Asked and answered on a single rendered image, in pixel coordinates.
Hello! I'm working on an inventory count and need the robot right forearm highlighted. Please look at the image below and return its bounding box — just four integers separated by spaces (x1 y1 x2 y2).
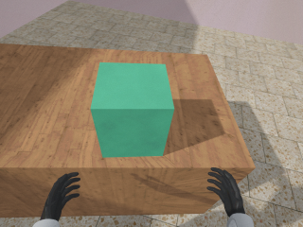
226 213 255 227

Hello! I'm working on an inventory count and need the carton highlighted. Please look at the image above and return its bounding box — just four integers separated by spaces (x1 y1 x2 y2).
90 62 174 158

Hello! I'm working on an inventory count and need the robot right hand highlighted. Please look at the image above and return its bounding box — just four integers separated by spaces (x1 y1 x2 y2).
206 167 245 217

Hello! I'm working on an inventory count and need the pedestal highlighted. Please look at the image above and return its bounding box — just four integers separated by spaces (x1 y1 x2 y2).
0 44 256 218

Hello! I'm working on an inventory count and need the robot left hand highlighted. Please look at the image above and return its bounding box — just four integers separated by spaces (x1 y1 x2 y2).
40 172 80 221

